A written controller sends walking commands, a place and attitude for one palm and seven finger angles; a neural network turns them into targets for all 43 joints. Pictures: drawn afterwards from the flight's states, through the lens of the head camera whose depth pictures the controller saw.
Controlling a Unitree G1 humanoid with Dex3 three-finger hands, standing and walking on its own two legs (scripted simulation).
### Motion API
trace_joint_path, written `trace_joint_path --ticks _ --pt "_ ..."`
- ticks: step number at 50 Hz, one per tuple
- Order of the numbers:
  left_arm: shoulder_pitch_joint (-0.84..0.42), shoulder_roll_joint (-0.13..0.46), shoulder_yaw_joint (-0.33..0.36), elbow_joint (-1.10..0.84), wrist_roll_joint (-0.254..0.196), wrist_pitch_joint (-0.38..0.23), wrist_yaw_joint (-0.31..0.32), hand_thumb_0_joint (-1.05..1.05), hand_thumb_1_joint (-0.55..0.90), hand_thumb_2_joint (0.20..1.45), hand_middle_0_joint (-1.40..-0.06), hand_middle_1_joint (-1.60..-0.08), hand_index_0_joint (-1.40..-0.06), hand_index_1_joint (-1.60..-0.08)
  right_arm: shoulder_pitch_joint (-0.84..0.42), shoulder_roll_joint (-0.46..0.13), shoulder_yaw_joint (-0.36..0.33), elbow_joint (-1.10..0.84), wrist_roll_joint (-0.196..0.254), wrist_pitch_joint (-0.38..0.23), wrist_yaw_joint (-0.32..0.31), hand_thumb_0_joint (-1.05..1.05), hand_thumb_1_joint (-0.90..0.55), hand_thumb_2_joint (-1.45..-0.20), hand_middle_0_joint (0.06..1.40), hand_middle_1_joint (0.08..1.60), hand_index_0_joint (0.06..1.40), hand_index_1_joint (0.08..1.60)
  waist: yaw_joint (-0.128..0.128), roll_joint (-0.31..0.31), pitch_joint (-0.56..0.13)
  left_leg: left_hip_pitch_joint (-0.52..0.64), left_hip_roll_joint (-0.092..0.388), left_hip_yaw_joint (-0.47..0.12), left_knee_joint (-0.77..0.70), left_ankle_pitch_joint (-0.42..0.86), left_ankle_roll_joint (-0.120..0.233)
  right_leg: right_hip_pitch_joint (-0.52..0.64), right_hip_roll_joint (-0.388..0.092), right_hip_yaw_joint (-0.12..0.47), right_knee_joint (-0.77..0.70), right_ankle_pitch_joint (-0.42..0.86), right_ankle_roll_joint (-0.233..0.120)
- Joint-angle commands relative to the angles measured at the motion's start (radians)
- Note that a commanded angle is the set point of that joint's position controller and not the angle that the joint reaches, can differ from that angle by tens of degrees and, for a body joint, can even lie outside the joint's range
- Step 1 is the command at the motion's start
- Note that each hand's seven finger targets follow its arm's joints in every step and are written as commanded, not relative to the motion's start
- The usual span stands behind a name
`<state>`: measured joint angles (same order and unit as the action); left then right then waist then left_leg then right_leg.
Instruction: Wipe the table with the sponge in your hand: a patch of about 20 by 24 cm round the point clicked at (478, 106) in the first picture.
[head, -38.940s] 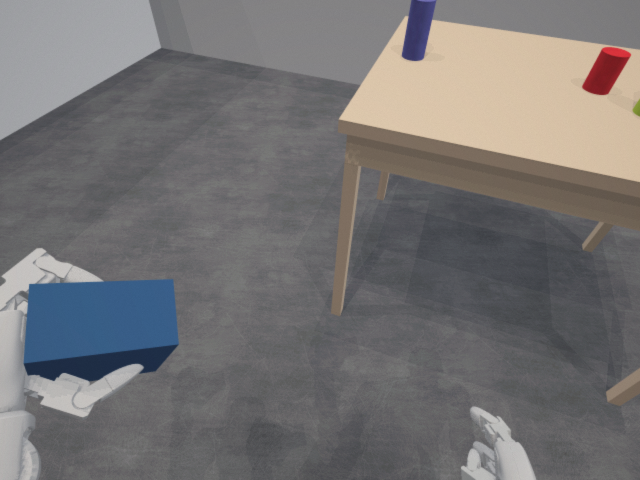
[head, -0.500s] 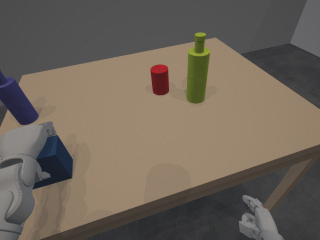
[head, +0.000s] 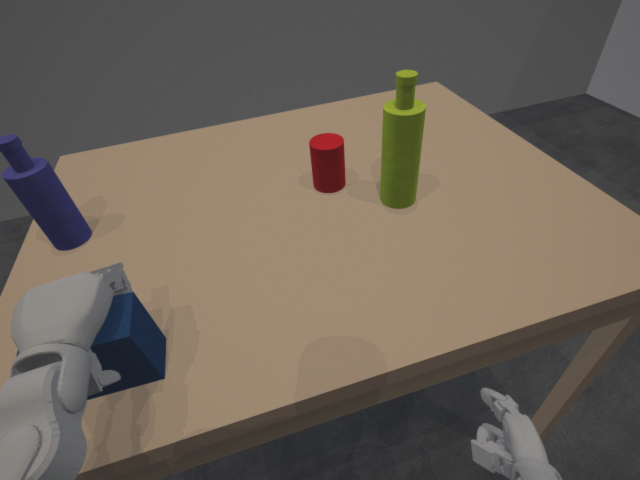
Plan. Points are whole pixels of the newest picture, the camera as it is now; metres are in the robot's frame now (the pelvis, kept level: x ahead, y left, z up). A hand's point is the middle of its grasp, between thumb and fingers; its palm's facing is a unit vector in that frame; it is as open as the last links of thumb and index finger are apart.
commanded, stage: lift the sponge slowly off the table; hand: left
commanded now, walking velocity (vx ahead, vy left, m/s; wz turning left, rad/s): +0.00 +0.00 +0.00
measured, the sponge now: (107, 357) +0.22 +0.30 +0.07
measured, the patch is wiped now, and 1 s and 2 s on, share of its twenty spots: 1.00 1.00 1.00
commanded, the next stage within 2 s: none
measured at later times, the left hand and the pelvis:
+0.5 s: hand (88, 347) +0.20 +0.29 +0.13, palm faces +0.04 -0.06 -1.00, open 10.2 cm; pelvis +0.00 -0.02 +0.00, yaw +0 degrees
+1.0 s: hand (71, 329) +0.20 +0.30 +0.16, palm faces +0.11 -0.05 -0.99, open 10.2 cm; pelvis -0.02 -0.01 +0.00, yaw +0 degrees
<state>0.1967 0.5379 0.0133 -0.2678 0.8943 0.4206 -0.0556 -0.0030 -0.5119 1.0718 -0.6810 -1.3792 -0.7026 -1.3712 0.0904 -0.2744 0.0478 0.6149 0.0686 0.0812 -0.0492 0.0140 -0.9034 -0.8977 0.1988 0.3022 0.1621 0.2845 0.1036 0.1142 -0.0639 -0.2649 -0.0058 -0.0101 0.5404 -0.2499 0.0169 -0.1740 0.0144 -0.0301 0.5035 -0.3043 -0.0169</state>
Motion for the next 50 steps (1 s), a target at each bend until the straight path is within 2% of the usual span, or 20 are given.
trace_joint_path --ticks 1,3,6,8,9,13,16,18,21,23,24,27,33,37,38,41,43,46,48,50 --pt "-0.036 0.145 0.057 -0.091 -0.021 0.012 -0.008 0.000 0.100 1.300 -1.200 -1.600 -1.200 -1.600 -0.245 -0.096 -0.027 -0.206 -0.002 -0.072 0.002 0.000 -0.900 -0.900 0.200 0.300 0.200 0.300 0.023 -0.109 -0.057 0.071 -0.015 -0.029 -0.064 0.169 0.026 -0.046 0.030 0.004 -0.092 0.154 -0.034" --pt "-0.082 0.192 0.089 -0.125 -0.010 0.007 -0.002 0.000 0.100 1.300 -1.200 -1.600 -1.200 -1.600 -0.267 -0.097 -0.029 -0.205 -0.003 -0.079 -0.003 0.000 -0.900 -0.900 0.200 0.300 0.200 0.300 0.023 -0.102 -0.063 0.080 -0.014 -0.033 -0.065 0.159 0.026 -0.046 0.032 0.026 -0.094 0.137 -0.039" --pt "-0.078 0.165 0.064 -0.116 -0.015 0.006 -0.004 0.000 0.100 1.300 -1.200 -1.600 -1.200 -1.600 -0.246 -0.090 -0.024 -0.208 -0.007 -0.088 -0.009 0.000 -0.900 -0.900 0.200 0.300 0.200 0.300 0.023 -0.106 -0.064 0.088 -0.023 -0.024 -0.053 0.178 0.029 -0.052 0.026 0.012 -0.098 0.155 -0.032" --pt "-0.099 0.234 0.123 -0.152 -0.014 -0.006 -0.001 0.000 0.100 1.300 -1.200 -1.600 -1.200 -1.600 -0.264 -0.094 -0.026 -0.205 -0.006 -0.098 -0.011 0.000 -0.900 -0.900 0.200 0.300 0.200 0.300 0.029 -0.091 -0.086 0.097 -0.021 -0.033 -0.053 0.175 0.027 -0.038 0.029 0.041 -0.095 0.154 -0.040" --pt "-0.104 0.216 0.105 -0.148 -0.016 -0.005 -0.003 0.000 0.100 1.300 -1.200 -1.600 -1.200 -1.600 -0.247 -0.089 -0.022 -0.213 -0.011 -0.097 -0.017 0.000 -0.900 -0.900 0.200 0.300 0.200 0.300 0.031 -0.106 -0.095 0.095 -0.029 -0.024 -0.045 0.179 0.032 -0.036 0.024 0.026 -0.096 0.153 -0.034" --pt "-0.124 0.264 0.150 -0.190 -0.020 -0.024 -0.002 0.000 0.100 1.300 -1.200 -1.600 -1.200 -1.600 -0.264 -0.089 -0.022 -0.203 -0.010 -0.110 -0.016 0.000 -0.900 -0.900 0.200 0.300 0.200 0.300 0.031 -0.045 -0.101 0.111 -0.027 -0.030 -0.043 0.197 0.027 -0.029 0.027 0.052 -0.095 0.178 -0.042" --pt "-0.102 0.266 0.159 -0.159 -0.028 -0.031 -0.003 0.000 0.100 1.300 -1.200 -1.600 -1.200 -1.600 -0.234 -0.087 -0.022 -0.196 -0.019 -0.110 -0.021 0.000 -0.900 -0.900 0.200 0.300 0.200 0.300 0.034 -0.072 -0.099 0.109 -0.033 -0.020 -0.031 0.214 0.029 -0.029 0.020 0.032 -0.103 0.200 -0.033" --pt "-0.158 0.322 0.200 -0.190 -0.026 -0.044 0.001 0.000 0.100 1.300 -1.200 -1.600 -1.200 -1.600 -0.256 -0.091 -0.023 -0.193 -0.013 -0.119 -0.024 0.000 -0.900 -0.900 0.200 0.300 0.200 0.300 0.029 -0.058 -0.106 0.120 -0.031 -0.026 -0.028 0.197 0.027 -0.033 0.024 0.073 -0.107 0.179 -0.040" --pt "-0.173 0.299 0.181 -0.159 -0.030 -0.052 0.002 0.000 0.100 1.300 -1.200 -1.600 -1.200 -1.600 -0.231 -0.088 -0.020 -0.188 -0.022 -0.119 -0.031 0.000 -0.900 -0.900 0.200 0.300 0.200 0.300 0.028 -0.054 -0.096 0.119 -0.037 -0.016 -0.026 0.209 0.028 -0.039 0.016 0.044 -0.117 0.190 -0.033" --pt "-0.194 0.341 0.221 -0.220 -0.034 -0.071 0.006 0.000 0.100 1.300 -1.200 -1.600 -1.200 -1.600 -0.257 -0.087 -0.022 -0.192 -0.016 -0.135 -0.029 0.000 -0.900 -0.900 0.200 0.300 0.200 0.300 0.030 -0.048 -0.121 0.138 -0.035 -0.027 -0.023 0.220 0.026 -0.022 0.022 0.079 -0.108 0.214 -0.043" --pt "-0.172 0.333 0.217 -0.212 -0.034 -0.071 0.008 0.000 0.100 1.300 -1.200 -1.600 -1.200 -1.600 -0.237 -0.084 -0.020 -0.197 -0.027 -0.133 -0.033 0.000 -0.900 -0.900 0.200 0.300 0.200 0.300 0.042 -0.054 -0.133 0.131 -0.041 -0.019 -0.017 0.238 0.031 -0.010 0.015 0.055 -0.105 0.233 -0.039" --pt "-0.179 0.350 0.236 -0.224 -0.039 -0.084 0.011 0.000 0.100 1.300 -1.200 -1.600 -1.200 -1.600 -0.237 -0.085 -0.022 -0.183 -0.023 -0.131 -0.030 0.000 -0.900 -0.900 0.200 0.300 0.200 0.300 0.034 -0.046 -0.135 0.141 -0.038 -0.018 -0.019 0.253 0.026 -0.011 0.013 0.058 -0.107 0.258 -0.034" --pt "-0.284 0.376 0.250 -0.221 -0.048 -0.087 0.020 0.000 0.100 1.300 -1.200 -1.600 -1.200 -1.600 -0.270 -0.084 -0.020 -0.179 -0.014 -0.142 -0.042 0.000 -0.900 -0.900 0.200 0.300 0.200 0.300 0.029 -0.019 -0.103 0.145 -0.035 -0.029 -0.043 0.199 0.021 -0.028 0.020 0.082 -0.131 0.166 -0.045" --pt "-0.288 0.332 0.203 -0.203 -0.051 -0.086 0.012 0.000 0.100 1.300 -1.200 -1.600 -1.200 -1.600 -0.256 -0.082 -0.024 -0.169 -0.017 -0.144 -0.043 0.000 -0.900 -0.900 0.200 0.300 0.200 0.300 0.034 -0.030 -0.124 0.153 -0.035 -0.031 -0.058 0.208 0.019 -0.021 0.013 0.050 -0.130 0.164 -0.040" --pt "-0.299 0.327 0.198 -0.232 -0.056 -0.079 0.004 0.000 0.100 1.300 -1.200 -1.600 -1.200 -1.600 -0.298 -0.077 -0.018 -0.182 -0.010 -0.153 -0.043 0.000 -0.900 -0.900 0.200 0.300 0.200 0.300 0.036 -0.002 -0.117 0.156 -0.034 -0.039 -0.066 0.195 0.018 -0.018 0.019 0.070 -0.130 0.147 -0.049" --pt "-0.281 0.315 0.178 -0.198 -0.057 -0.061 -0.008 0.000 0.100 1.300 -1.200 -1.600 -1.200 -1.600 -0.273 -0.085 -0.020 -0.172 -0.022 -0.141 -0.042 0.000 -0.900 -0.900 0.200 0.300 0.200 0.300 0.043 -0.042 -0.117 0.137 -0.030 -0.034 -0.077 0.197 0.018 -0.008 0.011 0.037 -0.131 0.156 -0.042" --pt "-0.318 0.359 0.214 -0.232 -0.047 -0.051 -0.009 0.000 0.100 1.300 -1.200 -1.600 -1.200 -1.600 -0.317 -0.082 -0.017 -0.181 -0.010 -0.145 -0.041 0.000 -0.900 -0.900 0.200 0.300 0.200 0.300 0.049 -0.036 -0.131 0.139 -0.027 -0.048 -0.091 0.176 0.015 0.005 0.020 0.070 -0.125 0.123 -0.053" --pt "-0.328 0.359 0.207 -0.179 -0.041 -0.034 -0.009 0.000 0.100 1.300 -1.200 -1.600 -1.200 -1.600 -0.287 -0.089 -0.016 -0.169 -0.020 -0.133 -0.040 0.000 -0.900 -0.900 0.200 0.300 0.200 0.300 0.053 -0.053 -0.126 0.127 -0.029 -0.033 -0.089 0.193 0.015 0.006 0.010 0.044 -0.130 0.143 -0.047" --pt "-0.352 0.409 0.254 -0.218 -0.043 -0.030 -0.009 0.000 0.100 1.300 -1.200 -1.600 -1.200 -1.600 -0.327 -0.087 -0.015 -0.176 -0.010 -0.136 -0.038 0.000 -0.900 -0.900 0.200 0.300 0.200 0.300 0.059 -0.024 -0.137 0.131 -0.029 -0.048 -0.094 0.185 0.011 0.021 0.018 0.087 -0.125 0.135 -0.060" --pt "-0.360 0.379 0.226 -0.207 -0.048 -0.024 -0.009 0.000 0.100 1.300 -1.200 -1.600 -1.200 -1.600 -0.310 -0.081 -0.011 -0.173 -0.012 -0.130 -0.036 0.000 -0.900 -0.900 0.200 0.300 0.200 0.300 0.057 -0.028 -0.139 0.128 -0.031 -0.035 -0.091 0.196 0.009 0.016 0.009 0.059 -0.124 0.137 -0.050"
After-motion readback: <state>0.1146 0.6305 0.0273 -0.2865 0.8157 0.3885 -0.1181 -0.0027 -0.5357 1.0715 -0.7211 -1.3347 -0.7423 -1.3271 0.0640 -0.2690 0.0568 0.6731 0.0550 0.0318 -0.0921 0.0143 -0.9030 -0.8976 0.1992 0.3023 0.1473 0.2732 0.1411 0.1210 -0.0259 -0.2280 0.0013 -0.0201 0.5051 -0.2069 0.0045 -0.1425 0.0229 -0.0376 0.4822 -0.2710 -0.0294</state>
